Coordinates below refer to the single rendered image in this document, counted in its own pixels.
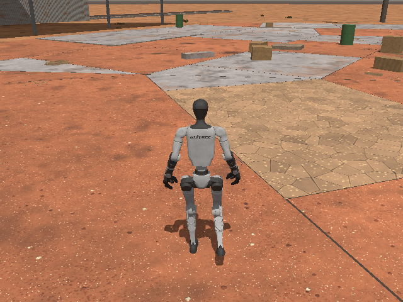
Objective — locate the left robot upper arm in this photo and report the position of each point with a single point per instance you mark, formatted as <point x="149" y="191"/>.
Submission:
<point x="181" y="132"/>

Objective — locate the right robot upper arm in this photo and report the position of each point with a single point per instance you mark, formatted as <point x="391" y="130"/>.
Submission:
<point x="224" y="143"/>

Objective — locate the humanoid robot head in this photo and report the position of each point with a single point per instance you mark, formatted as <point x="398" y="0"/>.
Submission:
<point x="200" y="108"/>

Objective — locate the robot right forearm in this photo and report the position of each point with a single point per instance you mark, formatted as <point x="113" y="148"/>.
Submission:
<point x="232" y="165"/>

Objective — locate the left robot thigh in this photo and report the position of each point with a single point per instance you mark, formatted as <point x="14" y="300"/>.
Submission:
<point x="188" y="192"/>

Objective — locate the right robot hand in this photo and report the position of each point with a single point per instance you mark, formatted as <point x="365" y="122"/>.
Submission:
<point x="231" y="176"/>

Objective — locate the left robot hand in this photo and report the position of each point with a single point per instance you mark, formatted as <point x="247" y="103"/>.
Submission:
<point x="172" y="179"/>

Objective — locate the robot left forearm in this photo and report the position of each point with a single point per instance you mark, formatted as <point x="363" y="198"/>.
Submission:
<point x="170" y="167"/>

